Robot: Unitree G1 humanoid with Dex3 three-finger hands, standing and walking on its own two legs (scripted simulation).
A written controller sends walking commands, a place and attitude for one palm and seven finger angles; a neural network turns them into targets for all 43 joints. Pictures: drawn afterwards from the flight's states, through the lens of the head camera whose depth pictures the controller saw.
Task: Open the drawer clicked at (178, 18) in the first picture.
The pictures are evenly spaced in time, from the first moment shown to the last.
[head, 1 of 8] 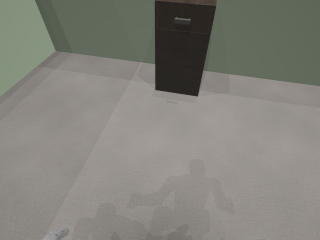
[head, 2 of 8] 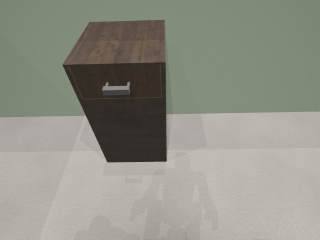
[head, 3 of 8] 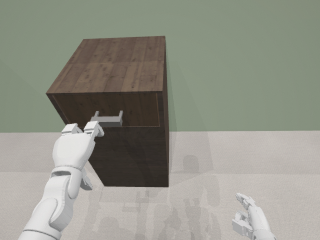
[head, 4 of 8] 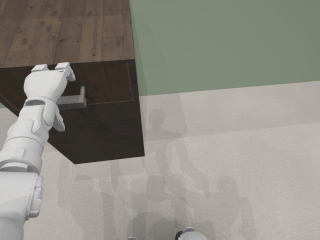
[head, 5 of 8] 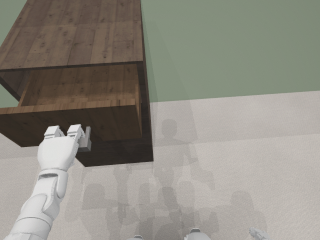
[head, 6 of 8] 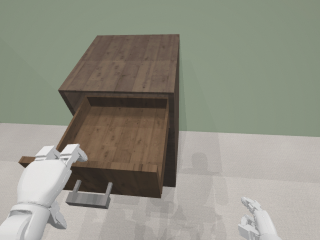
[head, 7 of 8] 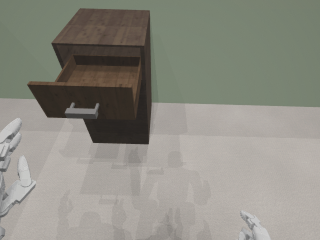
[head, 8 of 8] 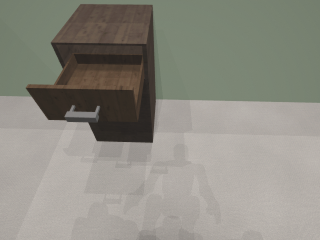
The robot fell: no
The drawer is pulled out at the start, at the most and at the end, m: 0.00 0.30 0.30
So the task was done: yes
